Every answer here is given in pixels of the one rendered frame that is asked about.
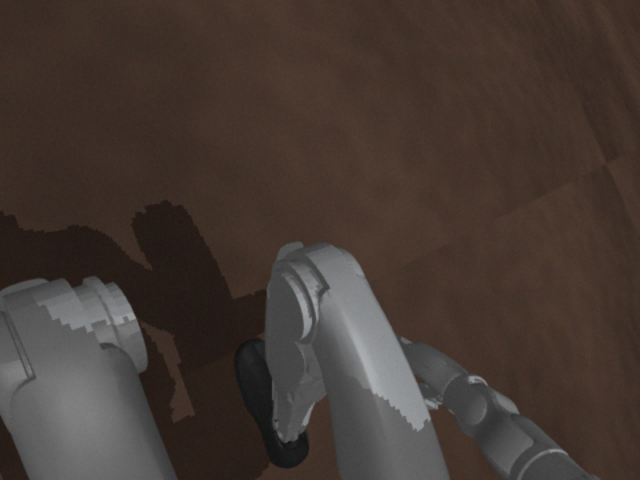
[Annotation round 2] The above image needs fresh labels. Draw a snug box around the right robot arm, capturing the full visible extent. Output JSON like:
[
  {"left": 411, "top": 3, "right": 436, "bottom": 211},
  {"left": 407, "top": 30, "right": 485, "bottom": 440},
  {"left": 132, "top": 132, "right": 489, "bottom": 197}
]
[{"left": 443, "top": 373, "right": 600, "bottom": 480}]

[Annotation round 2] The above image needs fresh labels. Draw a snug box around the right robot foot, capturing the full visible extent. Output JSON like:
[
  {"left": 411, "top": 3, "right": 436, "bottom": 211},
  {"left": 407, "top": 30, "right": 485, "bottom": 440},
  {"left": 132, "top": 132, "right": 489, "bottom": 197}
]
[{"left": 234, "top": 339, "right": 309, "bottom": 468}]

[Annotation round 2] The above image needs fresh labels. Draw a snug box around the right robot hand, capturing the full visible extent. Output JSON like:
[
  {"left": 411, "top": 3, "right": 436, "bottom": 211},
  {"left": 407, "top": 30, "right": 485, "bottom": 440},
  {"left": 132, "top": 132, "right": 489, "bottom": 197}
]
[{"left": 395, "top": 334, "right": 469, "bottom": 410}]

